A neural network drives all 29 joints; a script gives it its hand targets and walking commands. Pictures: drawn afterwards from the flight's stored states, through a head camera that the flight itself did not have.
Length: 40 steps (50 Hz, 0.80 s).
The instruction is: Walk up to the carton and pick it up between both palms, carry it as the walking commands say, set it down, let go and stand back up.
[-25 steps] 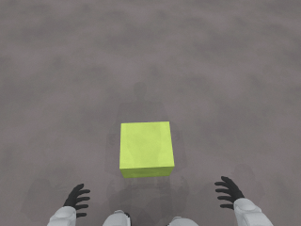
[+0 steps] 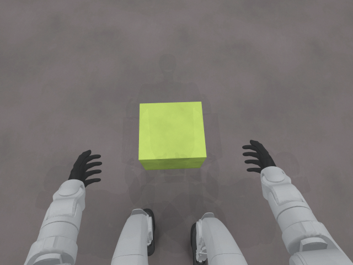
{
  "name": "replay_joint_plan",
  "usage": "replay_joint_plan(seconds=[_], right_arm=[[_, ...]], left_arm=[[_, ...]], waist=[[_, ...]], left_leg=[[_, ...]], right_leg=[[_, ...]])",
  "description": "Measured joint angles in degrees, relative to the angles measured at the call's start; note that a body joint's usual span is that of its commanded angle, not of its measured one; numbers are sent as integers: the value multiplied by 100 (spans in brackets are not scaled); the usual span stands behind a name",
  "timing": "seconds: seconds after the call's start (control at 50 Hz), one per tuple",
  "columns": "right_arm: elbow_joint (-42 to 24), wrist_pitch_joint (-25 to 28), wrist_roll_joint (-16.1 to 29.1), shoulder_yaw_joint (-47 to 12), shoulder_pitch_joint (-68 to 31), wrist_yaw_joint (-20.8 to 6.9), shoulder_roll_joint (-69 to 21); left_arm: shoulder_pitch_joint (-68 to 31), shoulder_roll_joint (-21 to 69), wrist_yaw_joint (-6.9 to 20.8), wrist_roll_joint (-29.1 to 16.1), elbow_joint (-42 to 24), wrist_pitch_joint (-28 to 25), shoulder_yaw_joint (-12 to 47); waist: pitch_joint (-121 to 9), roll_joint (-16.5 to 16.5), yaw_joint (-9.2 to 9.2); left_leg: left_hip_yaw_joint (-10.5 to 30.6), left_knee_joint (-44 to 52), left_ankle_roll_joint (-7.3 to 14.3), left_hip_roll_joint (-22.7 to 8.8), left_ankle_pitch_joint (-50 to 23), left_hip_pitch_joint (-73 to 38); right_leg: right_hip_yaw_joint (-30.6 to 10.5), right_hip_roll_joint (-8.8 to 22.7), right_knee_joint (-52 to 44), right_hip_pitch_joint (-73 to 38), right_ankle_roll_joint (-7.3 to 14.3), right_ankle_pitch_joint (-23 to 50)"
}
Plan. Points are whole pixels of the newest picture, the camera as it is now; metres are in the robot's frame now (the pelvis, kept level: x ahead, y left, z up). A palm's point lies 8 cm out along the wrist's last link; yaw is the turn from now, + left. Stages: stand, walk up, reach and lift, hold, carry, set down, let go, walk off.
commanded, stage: reach and lift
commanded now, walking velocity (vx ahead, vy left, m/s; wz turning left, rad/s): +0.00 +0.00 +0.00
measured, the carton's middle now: (171, 138) +0.57 +0.02 -0.59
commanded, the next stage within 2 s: none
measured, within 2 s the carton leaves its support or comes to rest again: neither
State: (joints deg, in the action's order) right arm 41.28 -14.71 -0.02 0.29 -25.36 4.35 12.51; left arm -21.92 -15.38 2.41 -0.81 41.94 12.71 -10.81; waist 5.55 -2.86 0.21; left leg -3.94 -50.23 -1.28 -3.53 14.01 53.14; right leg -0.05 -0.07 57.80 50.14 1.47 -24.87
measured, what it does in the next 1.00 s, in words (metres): stands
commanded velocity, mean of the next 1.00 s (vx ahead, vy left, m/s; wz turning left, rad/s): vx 0.00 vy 0.00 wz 0.00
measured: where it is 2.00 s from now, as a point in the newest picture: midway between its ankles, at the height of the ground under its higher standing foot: (172, 247)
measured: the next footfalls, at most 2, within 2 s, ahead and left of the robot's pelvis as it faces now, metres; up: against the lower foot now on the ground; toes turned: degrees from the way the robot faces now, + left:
none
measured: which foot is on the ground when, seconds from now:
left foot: down 0.00-1.00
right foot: down 0.00-1.00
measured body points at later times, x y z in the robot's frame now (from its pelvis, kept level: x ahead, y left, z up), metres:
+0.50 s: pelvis +0.01 +0.01 -0.02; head +0.33 +0.02 +0.30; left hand +0.44 +0.25 -0.19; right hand +0.46 -0.19 -0.18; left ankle +0.10 +0.15 -0.67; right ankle +0.03 -0.10 -0.67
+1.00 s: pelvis -0.03 +0.02 -0.03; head +0.36 +0.02 +0.18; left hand +0.54 +0.26 -0.20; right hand +0.55 -0.16 -0.20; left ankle +0.10 +0.15 -0.67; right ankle +0.03 -0.10 -0.67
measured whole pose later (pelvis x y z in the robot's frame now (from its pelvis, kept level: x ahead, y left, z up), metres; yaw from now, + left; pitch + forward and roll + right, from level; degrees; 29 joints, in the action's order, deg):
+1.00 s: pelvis -0.03 +0.02 -0.03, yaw -3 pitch +33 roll +2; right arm 40.2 -19.9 6.9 6.3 -83.7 6.3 22.5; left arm -81.2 -27.5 0.2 -7.3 44.3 16.9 -19.3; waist 30.1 -3.8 -1.9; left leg -3.9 -54.0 -0.4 -3.5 10.6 76.6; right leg -3.6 -1.6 61.8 75.1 -0.3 -20.0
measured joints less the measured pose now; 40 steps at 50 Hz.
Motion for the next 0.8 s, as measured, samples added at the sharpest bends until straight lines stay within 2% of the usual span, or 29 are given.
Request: replay_joint_plan(seconds=[0.1,0.22,0.28,0.4,0.48,0.56,0.7,0.8], right_arm=[[-1,-436,0,18,-896,4,0],[257,-505,0,393,-1778,-21,4],[315,-334,0,643,-2044,-36,3],[318,346,0,945,-2244,-100,33],[320,455,10,946,-2484,-108,138],[168,447,247,947,-3091,5,280],[-110,-4,478,923,-4693,234,694],[-107,-388,640,746,-5740,242,994]], left_arm=[[-900,-189,0,-6,61,432,-23],[-1838,-217,-6,21,230,518,-55],[-2174,-203,-60,62,248,406,-146],[-2430,-179,-293,26,253,-98,-336],[-2571,-180,-382,-175,254,-160,-380],[-3095,-215,-395,-321,239,-179,-604],[-4778,-739,-387,-390,222,-119,-847],[-5888,-1207,-310,-676,228,143,-848]], waist=[[141,-1,-24],[239,-1,-36],[240,-1,-36],[227,-1,-36],[312,-1,-36],[781,0,-35],[1835,-2,-38],[2499,-8,-89]], left_leg=[[0,-51,24,0,-66,257],[0,-132,72,0,-83,851],[0,-162,94,0,-85,1243],[0,-172,101,1,-105,1876],[0,-173,97,1,-184,2126],[0,-173,100,1,-339,2144],[1,-174,167,1,-372,2144],[2,-264,63,1,-378,2270]], right_leg=[[-8,0,25,246,-44,82],[-13,1,25,799,-78,152],[-16,1,25,1176,-104,172],[-30,-4,25,1808,-113,183],[-112,-40,25,2090,-102,217],[-254,-103,29,2162,-106,320],[-334,-155,233,2314,-114,433],[-342,-153,392,2480,-129,477]])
